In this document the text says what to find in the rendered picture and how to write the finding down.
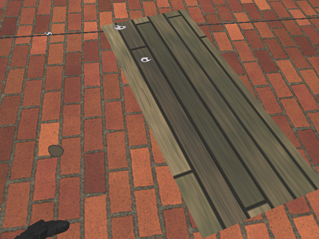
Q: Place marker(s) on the robot left hand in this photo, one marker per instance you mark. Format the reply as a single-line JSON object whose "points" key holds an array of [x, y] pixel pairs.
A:
{"points": [[44, 229]]}

